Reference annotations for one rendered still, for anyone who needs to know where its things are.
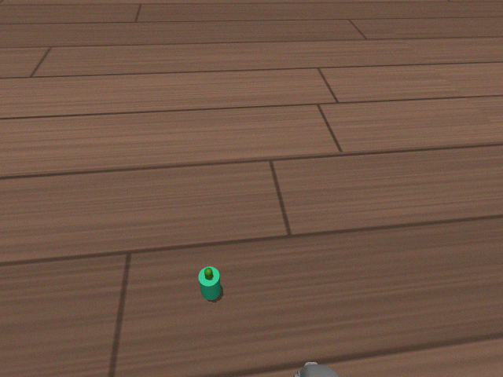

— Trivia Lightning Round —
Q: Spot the bottle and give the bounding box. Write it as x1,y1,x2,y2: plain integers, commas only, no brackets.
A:
198,266,221,300

